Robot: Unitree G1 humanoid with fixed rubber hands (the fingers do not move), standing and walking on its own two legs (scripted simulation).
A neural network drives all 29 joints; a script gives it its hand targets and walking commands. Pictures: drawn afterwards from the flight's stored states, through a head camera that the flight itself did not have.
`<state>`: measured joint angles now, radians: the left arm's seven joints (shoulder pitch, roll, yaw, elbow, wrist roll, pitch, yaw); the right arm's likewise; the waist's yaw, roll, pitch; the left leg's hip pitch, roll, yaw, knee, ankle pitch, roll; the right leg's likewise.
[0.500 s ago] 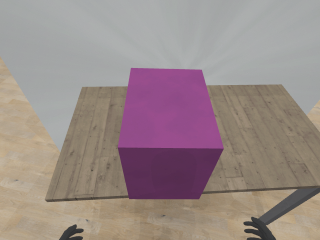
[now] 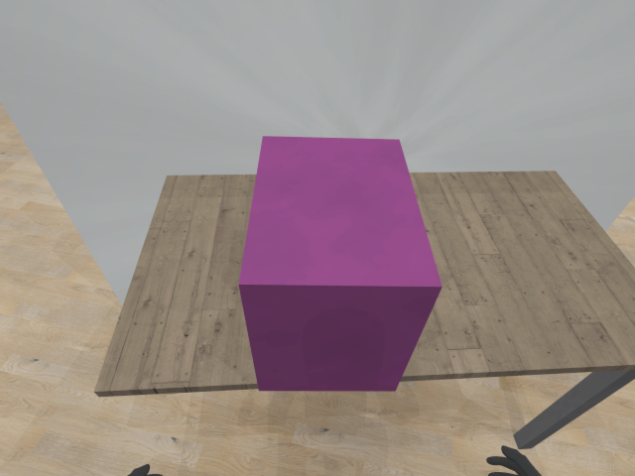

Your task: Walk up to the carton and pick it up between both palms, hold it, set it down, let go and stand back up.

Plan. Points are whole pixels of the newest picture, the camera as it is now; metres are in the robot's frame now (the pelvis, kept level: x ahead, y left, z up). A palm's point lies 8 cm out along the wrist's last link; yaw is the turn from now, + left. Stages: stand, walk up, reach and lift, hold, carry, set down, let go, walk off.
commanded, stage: stand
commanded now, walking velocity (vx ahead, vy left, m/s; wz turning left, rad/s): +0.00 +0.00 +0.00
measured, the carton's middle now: (329, 264) +0.44 +0.03 +0.00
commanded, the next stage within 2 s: none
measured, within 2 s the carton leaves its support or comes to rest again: neither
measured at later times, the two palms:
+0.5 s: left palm out of the picture +0.06 +0.28 -0.11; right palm out of the picture +0.10 -0.25 -0.10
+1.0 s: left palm out of the picture +0.05 +0.27 -0.11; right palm out of the picture +0.09 -0.26 -0.11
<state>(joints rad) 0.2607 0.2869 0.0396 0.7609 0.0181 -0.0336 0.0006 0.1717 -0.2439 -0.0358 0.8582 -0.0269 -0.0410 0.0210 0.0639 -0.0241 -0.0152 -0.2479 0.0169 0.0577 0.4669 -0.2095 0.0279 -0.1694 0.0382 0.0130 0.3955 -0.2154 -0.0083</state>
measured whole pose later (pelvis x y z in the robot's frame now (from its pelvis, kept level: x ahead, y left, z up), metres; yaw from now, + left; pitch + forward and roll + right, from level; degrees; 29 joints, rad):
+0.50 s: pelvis -0.02 +0.00 +0.00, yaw +0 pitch -2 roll -2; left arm 0.25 0.29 0.04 0.85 0.02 -0.04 0.00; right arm 0.17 -0.25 -0.04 0.93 -0.03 -0.04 0.02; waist 0.06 -0.01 -0.02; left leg -0.25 0.02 0.06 0.47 -0.19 0.03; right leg -0.17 0.04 0.01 0.40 -0.19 0.00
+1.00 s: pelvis -0.02 +0.00 +0.00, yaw +0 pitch -2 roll -1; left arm 0.24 0.29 0.04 0.89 0.02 -0.04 0.00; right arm 0.17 -0.25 -0.04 0.97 -0.03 -0.04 0.02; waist 0.06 0.00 -0.02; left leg -0.24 0.02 0.06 0.45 -0.18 0.03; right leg -0.17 0.04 0.01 0.40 -0.19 -0.01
